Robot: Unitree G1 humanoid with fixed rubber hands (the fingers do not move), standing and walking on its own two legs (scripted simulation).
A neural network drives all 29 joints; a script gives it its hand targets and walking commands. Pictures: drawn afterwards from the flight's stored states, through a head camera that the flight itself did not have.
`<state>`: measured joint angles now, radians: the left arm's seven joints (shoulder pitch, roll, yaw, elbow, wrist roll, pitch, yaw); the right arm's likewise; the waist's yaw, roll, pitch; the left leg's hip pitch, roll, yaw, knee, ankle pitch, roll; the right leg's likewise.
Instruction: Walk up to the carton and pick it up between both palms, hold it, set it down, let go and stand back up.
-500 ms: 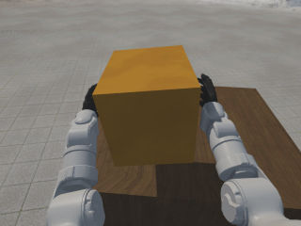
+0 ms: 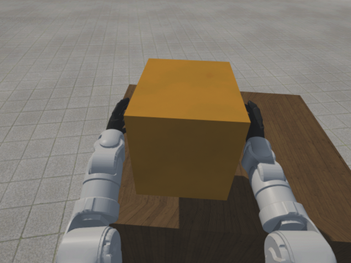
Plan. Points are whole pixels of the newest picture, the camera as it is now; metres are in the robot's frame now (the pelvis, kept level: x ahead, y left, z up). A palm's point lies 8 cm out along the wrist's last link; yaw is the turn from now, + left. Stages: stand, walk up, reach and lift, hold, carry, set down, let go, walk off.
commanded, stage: set down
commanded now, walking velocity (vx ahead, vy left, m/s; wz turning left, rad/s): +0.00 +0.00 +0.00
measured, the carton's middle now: (185, 124) +0.45 -0.01 +0.10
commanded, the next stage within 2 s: none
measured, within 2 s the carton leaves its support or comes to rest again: neither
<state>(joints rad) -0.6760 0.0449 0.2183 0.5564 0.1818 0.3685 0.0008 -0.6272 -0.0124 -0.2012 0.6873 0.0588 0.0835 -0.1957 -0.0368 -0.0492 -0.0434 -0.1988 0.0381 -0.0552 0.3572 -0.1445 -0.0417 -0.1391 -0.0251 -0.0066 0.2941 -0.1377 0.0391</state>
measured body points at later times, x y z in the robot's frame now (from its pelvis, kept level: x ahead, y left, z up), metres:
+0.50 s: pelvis +0.01 +0.00 +0.00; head +0.01 +0.03 +0.45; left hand +0.42 +0.15 +0.11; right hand +0.40 -0.17 +0.13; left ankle +0.03 +0.14 -0.75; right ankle +0.01 -0.14 -0.75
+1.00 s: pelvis +0.04 +0.00 +0.00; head +0.06 +0.02 +0.45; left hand +0.46 +0.13 +0.08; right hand +0.41 -0.19 +0.08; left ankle +0.03 +0.14 -0.75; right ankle +0.01 -0.14 -0.75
